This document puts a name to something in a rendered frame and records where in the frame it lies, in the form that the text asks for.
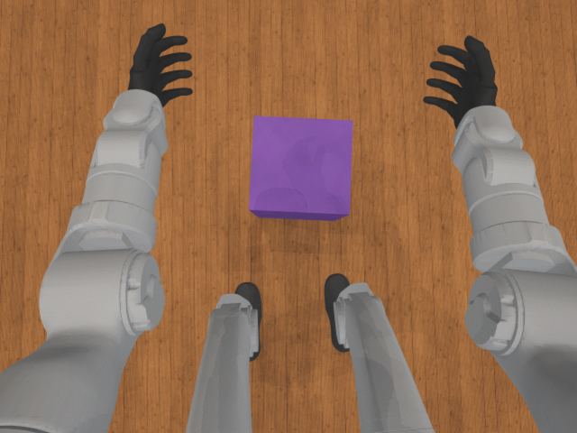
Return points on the carton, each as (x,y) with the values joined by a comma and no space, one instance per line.
(301,168)

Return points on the robot right thigh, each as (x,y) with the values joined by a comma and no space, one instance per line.
(388,398)

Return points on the robot left shin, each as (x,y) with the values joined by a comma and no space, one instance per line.
(227,299)

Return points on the robot right upper arm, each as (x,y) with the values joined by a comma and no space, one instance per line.
(528,321)

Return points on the robot left hand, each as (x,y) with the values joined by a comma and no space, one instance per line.
(145,73)

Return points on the robot left upper arm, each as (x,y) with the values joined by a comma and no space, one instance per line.
(95,305)

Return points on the left robot forearm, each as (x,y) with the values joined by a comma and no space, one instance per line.
(122,182)

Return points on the right robot forearm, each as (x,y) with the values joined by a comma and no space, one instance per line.
(504,202)

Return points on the robot right hand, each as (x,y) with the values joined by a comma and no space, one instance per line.
(477,81)

